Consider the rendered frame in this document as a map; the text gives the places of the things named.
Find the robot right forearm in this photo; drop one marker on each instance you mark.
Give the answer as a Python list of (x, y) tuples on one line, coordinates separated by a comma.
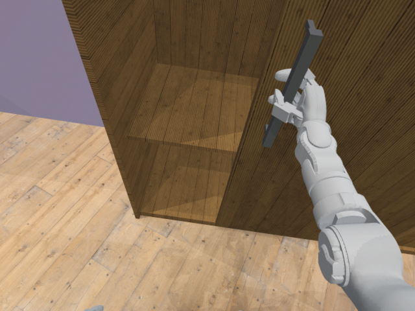
[(334, 197)]

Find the robot right hand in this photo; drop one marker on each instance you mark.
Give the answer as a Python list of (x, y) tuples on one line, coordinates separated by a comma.
[(311, 105)]

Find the handle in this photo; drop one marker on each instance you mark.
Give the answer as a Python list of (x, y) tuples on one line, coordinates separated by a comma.
[(302, 62)]

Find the right robot upper arm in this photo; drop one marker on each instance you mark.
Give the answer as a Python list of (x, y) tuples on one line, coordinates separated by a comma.
[(364, 261)]

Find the wardrobe door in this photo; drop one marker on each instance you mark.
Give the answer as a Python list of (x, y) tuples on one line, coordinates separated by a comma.
[(366, 66), (406, 238)]

